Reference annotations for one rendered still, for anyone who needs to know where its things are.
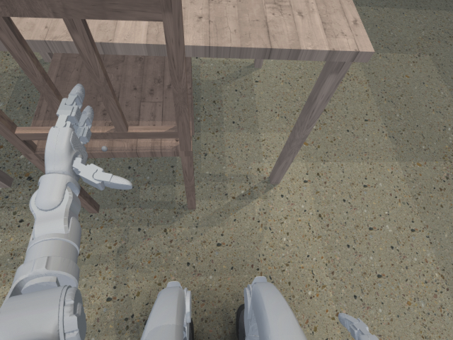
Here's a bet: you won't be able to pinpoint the chair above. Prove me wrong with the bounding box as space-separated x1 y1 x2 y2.
0 0 196 213

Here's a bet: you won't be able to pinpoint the robot right hand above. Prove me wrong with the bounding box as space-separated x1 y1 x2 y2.
338 312 379 340

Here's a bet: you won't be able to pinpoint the table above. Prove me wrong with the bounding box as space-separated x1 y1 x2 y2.
0 0 374 188

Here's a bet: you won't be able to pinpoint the left robot forearm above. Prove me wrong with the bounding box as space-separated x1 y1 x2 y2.
0 173 81 313

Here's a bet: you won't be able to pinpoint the right robot shin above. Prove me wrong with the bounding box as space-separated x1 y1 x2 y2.
244 276 267 340

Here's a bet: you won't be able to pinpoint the right robot thigh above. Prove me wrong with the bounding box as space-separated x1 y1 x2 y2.
243 282 307 340

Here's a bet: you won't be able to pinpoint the robot left hand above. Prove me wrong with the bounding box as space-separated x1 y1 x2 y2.
45 84 132 191

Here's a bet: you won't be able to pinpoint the left robot upper arm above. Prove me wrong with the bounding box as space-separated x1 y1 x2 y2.
0 285 86 340

